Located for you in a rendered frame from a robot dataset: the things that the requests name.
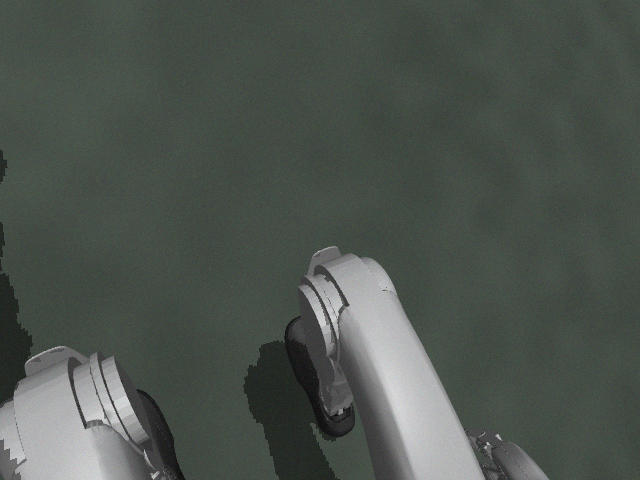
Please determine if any right robot foot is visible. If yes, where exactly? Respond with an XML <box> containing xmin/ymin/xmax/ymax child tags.
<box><xmin>285</xmin><ymin>316</ymin><xmax>355</xmax><ymax>437</ymax></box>

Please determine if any right robot hand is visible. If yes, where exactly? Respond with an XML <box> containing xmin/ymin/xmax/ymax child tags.
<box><xmin>463</xmin><ymin>426</ymin><xmax>549</xmax><ymax>480</ymax></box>

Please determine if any left robot foot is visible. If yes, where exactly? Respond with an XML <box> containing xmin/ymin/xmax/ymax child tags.
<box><xmin>136</xmin><ymin>389</ymin><xmax>186</xmax><ymax>480</ymax></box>

